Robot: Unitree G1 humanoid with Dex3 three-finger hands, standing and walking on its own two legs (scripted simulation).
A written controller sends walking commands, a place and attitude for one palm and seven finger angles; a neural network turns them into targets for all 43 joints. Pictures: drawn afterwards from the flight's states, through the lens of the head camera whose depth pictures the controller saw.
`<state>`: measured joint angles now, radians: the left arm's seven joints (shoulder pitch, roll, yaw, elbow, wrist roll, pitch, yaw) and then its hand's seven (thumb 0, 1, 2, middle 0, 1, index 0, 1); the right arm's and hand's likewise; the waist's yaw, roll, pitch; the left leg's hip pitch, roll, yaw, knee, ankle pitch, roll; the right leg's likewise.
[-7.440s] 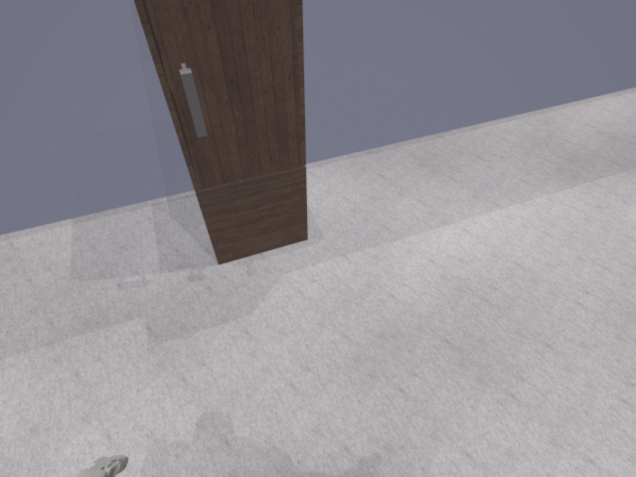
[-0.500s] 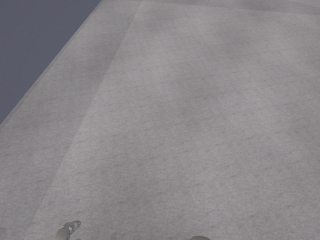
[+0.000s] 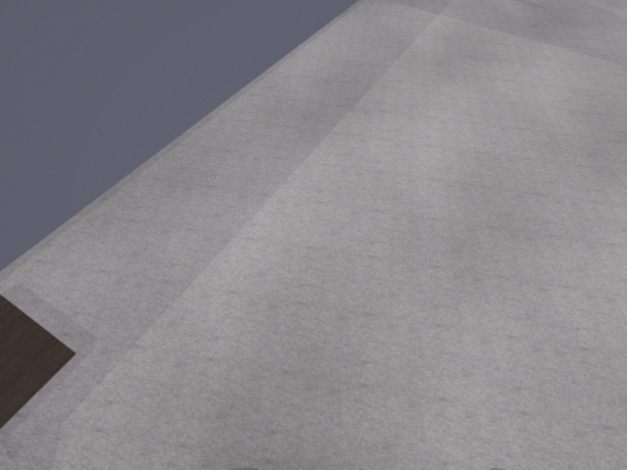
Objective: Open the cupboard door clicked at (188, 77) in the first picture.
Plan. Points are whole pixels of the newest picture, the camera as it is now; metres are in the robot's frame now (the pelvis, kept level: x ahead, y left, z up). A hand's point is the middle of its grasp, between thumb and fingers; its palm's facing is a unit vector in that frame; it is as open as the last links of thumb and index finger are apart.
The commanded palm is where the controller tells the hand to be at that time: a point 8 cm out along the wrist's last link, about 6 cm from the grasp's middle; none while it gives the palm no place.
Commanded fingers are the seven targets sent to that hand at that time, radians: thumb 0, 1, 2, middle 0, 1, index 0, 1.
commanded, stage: turn to face it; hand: left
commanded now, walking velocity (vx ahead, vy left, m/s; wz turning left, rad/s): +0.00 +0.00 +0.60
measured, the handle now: out of the picture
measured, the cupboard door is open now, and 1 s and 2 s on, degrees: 0 0 0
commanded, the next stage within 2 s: take the last steps up to it in 1.62 s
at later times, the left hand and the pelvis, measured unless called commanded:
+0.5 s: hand out of the picture +0.06 +0.20 -0.13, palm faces +0.28 -0.92 -0.28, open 7.4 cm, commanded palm none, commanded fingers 0.00 0.90 0.90 -0.20 -0.30 -0.20 -0.30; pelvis +0.00 -0.02 +0.01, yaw +17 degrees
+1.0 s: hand out of the picture -0.11 +0.24 -0.16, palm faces +0.59 -0.76 -0.27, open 7.4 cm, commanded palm none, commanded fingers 0.00 0.90 0.90 -0.20 -0.30 -0.20 -0.30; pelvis -0.03 +0.02 +0.01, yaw +35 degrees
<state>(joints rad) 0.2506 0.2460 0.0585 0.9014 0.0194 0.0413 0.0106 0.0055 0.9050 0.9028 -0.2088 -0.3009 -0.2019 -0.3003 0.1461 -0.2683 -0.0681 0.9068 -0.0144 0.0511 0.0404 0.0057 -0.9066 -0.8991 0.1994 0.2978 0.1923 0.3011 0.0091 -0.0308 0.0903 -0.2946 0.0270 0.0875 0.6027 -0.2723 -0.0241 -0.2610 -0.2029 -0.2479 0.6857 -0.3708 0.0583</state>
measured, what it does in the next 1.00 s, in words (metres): steps on the spot, turning left: right foot, then left foot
